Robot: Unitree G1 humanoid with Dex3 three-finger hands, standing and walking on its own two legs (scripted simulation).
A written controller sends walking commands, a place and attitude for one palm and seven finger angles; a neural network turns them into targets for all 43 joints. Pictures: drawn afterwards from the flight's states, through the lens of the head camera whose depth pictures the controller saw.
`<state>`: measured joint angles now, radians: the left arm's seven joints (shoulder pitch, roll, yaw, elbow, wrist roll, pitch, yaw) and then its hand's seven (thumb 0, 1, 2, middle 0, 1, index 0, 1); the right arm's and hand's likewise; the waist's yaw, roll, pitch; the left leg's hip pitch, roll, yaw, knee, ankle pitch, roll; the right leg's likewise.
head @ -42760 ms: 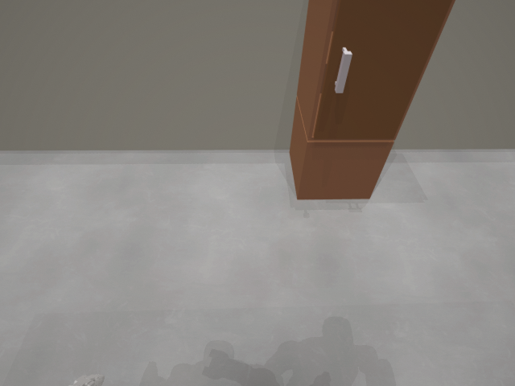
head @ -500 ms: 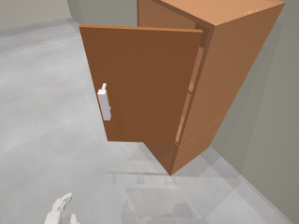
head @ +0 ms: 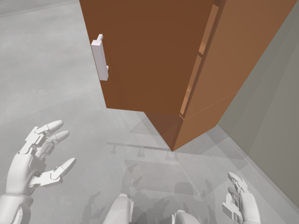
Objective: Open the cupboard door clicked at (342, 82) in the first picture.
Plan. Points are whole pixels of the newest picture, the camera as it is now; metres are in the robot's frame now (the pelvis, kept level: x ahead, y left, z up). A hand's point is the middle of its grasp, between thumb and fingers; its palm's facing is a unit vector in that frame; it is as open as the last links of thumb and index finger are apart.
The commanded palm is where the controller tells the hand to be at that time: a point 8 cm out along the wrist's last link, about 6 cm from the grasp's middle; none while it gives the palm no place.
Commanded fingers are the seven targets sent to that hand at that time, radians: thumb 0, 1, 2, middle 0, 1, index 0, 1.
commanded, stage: raise the hand with hooked fingers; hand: left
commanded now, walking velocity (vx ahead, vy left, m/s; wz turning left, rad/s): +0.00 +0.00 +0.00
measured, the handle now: (102, 57) +0.59 +0.22 +0.08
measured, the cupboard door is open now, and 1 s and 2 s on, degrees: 53 53 53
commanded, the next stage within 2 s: move the hooked fingers beside the handle in 1.48 s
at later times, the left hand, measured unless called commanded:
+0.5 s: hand (49, 148) +0.26 +0.27 +0.06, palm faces -0.02 -1.00 -0.04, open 12.8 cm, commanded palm +0.24 +0.33 +0.08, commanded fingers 0.00 -0.43 0.33 -0.29 -1.15 -0.29 -1.15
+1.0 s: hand (36, 124) +0.30 +0.31 +0.10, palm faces +0.02 -1.00 -0.05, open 14.0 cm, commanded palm +0.28 +0.35 +0.10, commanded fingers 0.00 -0.50 0.30 -0.30 -1.20 -0.30 -1.20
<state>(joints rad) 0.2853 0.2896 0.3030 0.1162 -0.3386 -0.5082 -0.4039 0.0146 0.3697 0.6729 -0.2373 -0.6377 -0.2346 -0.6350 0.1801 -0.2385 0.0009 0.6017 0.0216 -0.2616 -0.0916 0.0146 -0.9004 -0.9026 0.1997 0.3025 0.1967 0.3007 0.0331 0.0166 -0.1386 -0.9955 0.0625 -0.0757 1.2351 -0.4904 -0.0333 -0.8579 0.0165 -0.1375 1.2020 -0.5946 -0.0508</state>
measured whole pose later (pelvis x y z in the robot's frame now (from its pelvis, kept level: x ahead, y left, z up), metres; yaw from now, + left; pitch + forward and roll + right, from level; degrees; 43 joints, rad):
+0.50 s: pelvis +0.01 +0.04 +0.02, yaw -2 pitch +15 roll -3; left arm 0.20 0.32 0.34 0.20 -0.35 -0.37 -0.43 0.00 -0.21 0.42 -0.28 -1.01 -0.28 -1.01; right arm 0.25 -0.26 0.00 0.57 0.03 -0.23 -0.08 0.02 -0.90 -0.90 0.20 0.30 0.20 0.30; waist -0.01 0.01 -0.13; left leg -0.93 0.04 0.00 1.13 -0.46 0.02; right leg -0.82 -0.01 -0.07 1.09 -0.53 0.01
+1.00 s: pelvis +0.01 +0.04 +0.04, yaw -1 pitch +13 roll -3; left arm -0.01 0.41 0.43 0.38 -0.35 -0.30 -0.47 -0.01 -0.50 0.30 -0.30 -1.20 -0.30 -1.20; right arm 0.29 -0.27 0.04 0.55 0.03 -0.18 -0.08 0.01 -0.90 -0.90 0.20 0.30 0.20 0.30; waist -0.01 0.02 -0.11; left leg -0.85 0.04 -0.01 1.04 -0.42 0.02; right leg -0.73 0.00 -0.07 0.99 -0.49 0.01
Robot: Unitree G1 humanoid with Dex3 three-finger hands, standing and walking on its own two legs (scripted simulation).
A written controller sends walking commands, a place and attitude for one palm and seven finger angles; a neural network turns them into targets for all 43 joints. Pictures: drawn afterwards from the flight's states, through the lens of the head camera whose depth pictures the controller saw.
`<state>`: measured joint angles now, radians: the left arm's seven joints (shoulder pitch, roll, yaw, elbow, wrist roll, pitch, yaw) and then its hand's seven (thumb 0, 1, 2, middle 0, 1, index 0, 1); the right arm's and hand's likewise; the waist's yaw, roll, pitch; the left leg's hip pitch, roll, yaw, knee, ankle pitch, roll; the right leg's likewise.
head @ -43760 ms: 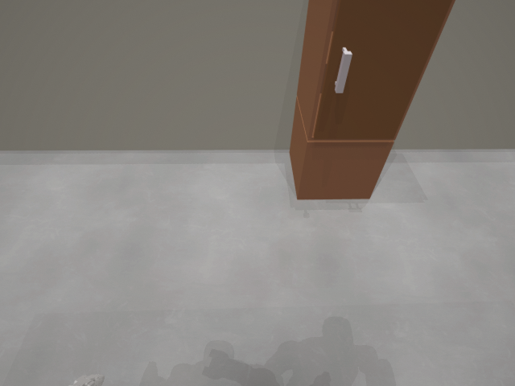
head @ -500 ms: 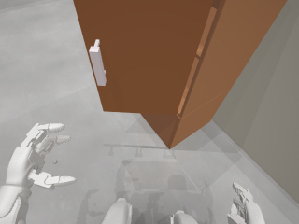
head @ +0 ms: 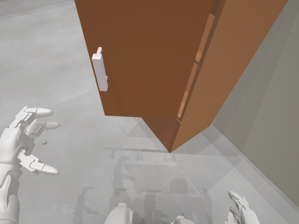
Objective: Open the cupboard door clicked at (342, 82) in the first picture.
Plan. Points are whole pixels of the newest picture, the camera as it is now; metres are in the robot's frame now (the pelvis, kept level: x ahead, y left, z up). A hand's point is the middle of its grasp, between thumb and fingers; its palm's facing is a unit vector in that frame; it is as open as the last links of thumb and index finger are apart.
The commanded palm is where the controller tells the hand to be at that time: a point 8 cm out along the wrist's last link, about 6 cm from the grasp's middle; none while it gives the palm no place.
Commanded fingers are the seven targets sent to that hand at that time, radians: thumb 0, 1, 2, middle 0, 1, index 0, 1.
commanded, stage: raise the hand with hooked fingers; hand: left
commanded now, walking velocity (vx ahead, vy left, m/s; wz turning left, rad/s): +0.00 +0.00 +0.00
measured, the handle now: (101, 69) +0.58 +0.20 +0.04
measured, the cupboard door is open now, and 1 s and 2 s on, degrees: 53 53 53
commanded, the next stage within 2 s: move the hooked fingers beside the handle in 0.48 s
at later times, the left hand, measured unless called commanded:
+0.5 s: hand (55, 140) +0.30 +0.25 +0.06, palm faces +0.04 -1.00 -0.02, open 14.0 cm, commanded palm +0.27 +0.30 +0.06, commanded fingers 0.00 -0.50 0.30 -0.30 -1.20 -0.30 -1.20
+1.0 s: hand (67, 118) +0.36 +0.24 +0.06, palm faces +0.03 -1.00 -0.01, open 14.0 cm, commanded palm +0.33 +0.30 +0.06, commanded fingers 0.00 -0.50 0.30 -0.30 -1.20 -0.30 -1.20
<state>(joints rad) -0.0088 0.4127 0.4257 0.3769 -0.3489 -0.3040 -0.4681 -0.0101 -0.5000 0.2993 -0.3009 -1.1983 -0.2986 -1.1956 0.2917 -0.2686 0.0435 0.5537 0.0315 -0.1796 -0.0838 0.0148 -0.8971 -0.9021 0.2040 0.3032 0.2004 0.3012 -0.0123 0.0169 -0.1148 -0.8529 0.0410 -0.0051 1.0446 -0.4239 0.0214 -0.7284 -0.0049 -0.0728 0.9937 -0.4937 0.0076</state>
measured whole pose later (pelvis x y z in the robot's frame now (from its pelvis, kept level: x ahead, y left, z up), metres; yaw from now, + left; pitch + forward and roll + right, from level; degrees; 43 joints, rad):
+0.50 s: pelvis +0.01 -0.02 +0.00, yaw +0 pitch +14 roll -2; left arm -0.02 0.39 0.43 0.43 -0.37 -0.33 -0.49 -0.01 -0.50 0.30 -0.30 -1.20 -0.30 -1.20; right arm 0.28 -0.27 0.03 0.55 0.03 -0.16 -0.08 0.01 -0.90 -0.90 0.20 0.30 0.20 0.30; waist -0.01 0.02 -0.13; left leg -0.85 0.06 0.00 1.04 -0.43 0.00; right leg -0.74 0.01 -0.07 1.01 -0.51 -0.01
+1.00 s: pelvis +0.00 -0.02 -0.01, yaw -1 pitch +15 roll -2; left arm -0.31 0.44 0.44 0.67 -0.29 -0.32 -0.46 -0.01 -0.50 0.30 -0.30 -1.20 -0.30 -1.20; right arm 0.30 -0.27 0.04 0.58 0.03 -0.12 -0.09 0.01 -0.90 -0.90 0.20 0.30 0.20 0.30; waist -0.04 0.02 -0.12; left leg -0.90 0.06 0.00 1.07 -0.43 0.00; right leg -0.80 0.01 -0.06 1.04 -0.51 -0.01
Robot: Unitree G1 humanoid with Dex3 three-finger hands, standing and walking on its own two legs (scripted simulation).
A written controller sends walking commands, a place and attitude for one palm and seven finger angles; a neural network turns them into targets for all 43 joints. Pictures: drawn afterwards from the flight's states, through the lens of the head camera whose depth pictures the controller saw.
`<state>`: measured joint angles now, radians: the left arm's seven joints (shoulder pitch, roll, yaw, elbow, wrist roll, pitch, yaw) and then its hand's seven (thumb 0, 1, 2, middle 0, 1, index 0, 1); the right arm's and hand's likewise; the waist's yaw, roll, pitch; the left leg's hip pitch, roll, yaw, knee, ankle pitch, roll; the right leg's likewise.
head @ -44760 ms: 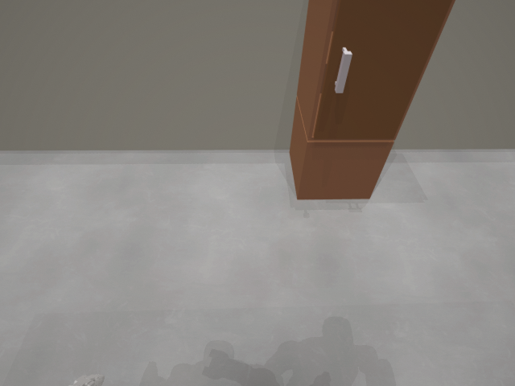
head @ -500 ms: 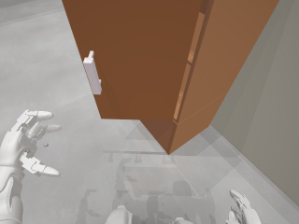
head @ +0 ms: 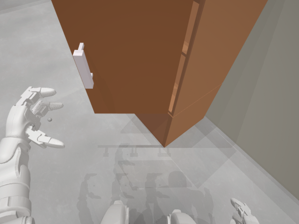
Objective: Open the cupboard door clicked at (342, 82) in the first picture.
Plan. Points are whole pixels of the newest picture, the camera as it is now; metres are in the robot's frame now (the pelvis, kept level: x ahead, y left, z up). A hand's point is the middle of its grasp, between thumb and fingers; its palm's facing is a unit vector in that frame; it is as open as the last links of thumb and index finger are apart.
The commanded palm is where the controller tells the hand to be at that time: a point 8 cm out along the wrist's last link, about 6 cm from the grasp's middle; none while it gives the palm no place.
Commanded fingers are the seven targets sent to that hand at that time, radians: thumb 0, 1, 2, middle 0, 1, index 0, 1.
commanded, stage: move the hooked fingers beside the handle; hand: left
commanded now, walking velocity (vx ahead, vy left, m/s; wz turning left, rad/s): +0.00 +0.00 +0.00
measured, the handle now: (85, 66) +0.57 +0.23 +0.05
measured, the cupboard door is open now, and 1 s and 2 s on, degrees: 53 53 53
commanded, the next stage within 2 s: slide the fingers in behind the handle in 1.98 s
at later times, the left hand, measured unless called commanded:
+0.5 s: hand (55, 98) +0.43 +0.28 +0.06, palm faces +0.05 -1.00 +0.01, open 14.0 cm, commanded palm +0.40 +0.33 +0.06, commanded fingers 0.00 -0.50 0.30 -0.30 -1.20 -0.30 -1.20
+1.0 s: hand (57, 83) +0.49 +0.29 +0.06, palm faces +0.06 -1.00 +0.00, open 14.0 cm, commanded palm +0.48 +0.33 +0.05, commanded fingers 0.00 -0.50 0.30 -0.30 -1.20 -0.30 -1.20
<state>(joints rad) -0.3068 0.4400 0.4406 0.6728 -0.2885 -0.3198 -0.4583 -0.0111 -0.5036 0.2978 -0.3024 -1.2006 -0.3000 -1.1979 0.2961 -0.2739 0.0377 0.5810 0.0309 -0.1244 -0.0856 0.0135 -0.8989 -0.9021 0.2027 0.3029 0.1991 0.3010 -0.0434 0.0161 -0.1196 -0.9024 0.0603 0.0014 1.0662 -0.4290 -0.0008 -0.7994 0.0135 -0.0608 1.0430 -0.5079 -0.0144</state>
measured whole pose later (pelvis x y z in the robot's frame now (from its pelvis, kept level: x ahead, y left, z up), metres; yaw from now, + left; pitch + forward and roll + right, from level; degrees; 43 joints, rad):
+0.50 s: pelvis +0.00 +0.01 -0.01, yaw -1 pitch +19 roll -3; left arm -0.59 0.53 0.50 0.97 -0.21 -0.38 -0.45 -0.01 -0.50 0.30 -0.30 -1.20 -0.30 -1.20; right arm 0.33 -0.28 0.03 0.62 0.02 -0.05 -0.07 0.01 -0.90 -0.90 0.20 0.30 0.20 0.30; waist -0.09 0.01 -0.13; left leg -1.00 0.07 0.01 1.12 -0.45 0.01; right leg -0.90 0.02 -0.05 1.08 -0.51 0.00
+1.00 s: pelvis +0.00 +0.02 -0.02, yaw -2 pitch +23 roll -5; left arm -0.83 0.67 0.54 1.16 -0.13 -0.40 -0.42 -0.01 -0.50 0.30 -0.30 -1.20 -0.30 -1.20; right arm 0.35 -0.28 0.05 0.62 0.00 0.02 -0.06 0.01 -0.90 -0.90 0.20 0.30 0.20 0.30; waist -0.15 0.01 -0.12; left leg -1.13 0.08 0.00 1.18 -0.46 0.02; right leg -1.01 0.03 -0.06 1.11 -0.51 0.01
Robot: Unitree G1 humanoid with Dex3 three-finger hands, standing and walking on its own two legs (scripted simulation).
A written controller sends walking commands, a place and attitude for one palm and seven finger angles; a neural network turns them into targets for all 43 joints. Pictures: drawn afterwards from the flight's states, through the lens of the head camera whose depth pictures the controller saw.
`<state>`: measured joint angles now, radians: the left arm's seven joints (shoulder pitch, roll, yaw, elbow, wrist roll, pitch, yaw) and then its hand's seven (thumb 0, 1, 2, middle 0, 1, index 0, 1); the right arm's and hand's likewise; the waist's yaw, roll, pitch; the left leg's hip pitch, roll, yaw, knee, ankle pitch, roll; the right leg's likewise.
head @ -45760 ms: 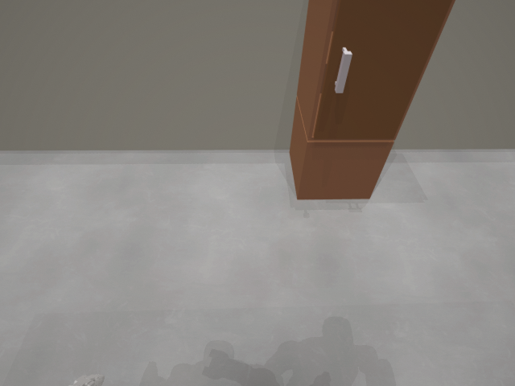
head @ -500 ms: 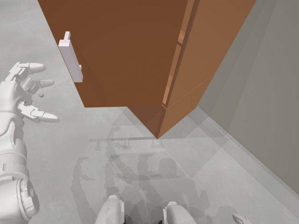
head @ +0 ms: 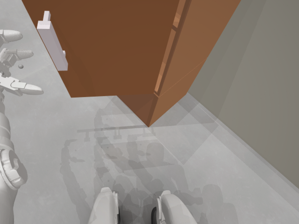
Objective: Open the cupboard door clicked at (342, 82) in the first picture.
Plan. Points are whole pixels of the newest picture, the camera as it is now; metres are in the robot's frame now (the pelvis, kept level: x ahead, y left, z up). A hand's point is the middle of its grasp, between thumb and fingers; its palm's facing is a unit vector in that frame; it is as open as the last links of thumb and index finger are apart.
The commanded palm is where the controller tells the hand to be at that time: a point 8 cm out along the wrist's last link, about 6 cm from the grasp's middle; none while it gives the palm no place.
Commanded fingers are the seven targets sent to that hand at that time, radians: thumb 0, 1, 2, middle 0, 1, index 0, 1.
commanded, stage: move the hooked fingers beside the handle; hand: left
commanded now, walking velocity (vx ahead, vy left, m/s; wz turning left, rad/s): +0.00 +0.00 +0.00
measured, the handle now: (55, 42) +0.57 +0.23 +0.07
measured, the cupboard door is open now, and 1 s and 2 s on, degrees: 53 53 53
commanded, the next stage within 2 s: slide the fingers in behind the handle in 0.98 s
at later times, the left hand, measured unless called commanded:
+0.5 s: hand (21, 62) +0.51 +0.30 +0.06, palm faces +0.09 -1.00 -0.01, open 14.0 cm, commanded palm +0.49 +0.33 +0.07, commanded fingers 0.00 -0.50 0.30 -0.30 -1.20 -0.30 -1.20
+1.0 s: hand (19, 59) +0.51 +0.30 +0.07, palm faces +0.10 -0.99 -0.01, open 14.0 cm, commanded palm +0.49 +0.33 +0.07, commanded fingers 0.00 -0.50 0.30 -0.30 -1.20 -0.30 -1.20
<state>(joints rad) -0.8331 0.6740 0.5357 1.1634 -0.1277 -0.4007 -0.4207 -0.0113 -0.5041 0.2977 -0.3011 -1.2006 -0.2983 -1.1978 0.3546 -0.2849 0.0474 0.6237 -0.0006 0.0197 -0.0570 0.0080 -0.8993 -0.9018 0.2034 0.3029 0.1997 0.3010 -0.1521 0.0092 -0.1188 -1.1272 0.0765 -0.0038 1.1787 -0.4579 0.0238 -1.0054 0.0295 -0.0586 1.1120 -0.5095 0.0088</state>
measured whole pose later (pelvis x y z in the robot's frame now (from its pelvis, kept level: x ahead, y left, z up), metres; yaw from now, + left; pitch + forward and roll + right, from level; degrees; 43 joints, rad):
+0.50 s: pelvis +0.01 +0.00 +0.00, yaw -1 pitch +26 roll -6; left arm -0.90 0.78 0.56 1.22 -0.10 -0.33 -0.46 -0.01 -0.50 0.30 -0.30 -1.20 -0.30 -1.20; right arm 0.39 -0.29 0.07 0.61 0.00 0.07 -0.05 0.01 -0.90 -0.90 0.20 0.30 0.20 0.30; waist -0.18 0.02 -0.11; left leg -1.19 0.09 -0.01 1.20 -0.47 0.03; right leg -1.06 0.04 -0.06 1.12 -0.51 0.01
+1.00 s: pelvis +0.01 +0.01 -0.01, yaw -1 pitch +26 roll -6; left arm -0.91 0.76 0.55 1.20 -0.10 -0.37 -0.43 -0.01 -0.50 0.30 -0.30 -1.20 -0.30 -1.20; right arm 0.35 -0.28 0.07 0.61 0.00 0.07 -0.04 0.01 -0.90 -0.90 0.20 0.30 0.20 0.30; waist -0.18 0.02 -0.11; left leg -1.20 0.09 -0.02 1.22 -0.48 0.03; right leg -1.06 0.04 -0.07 1.12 -0.52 0.01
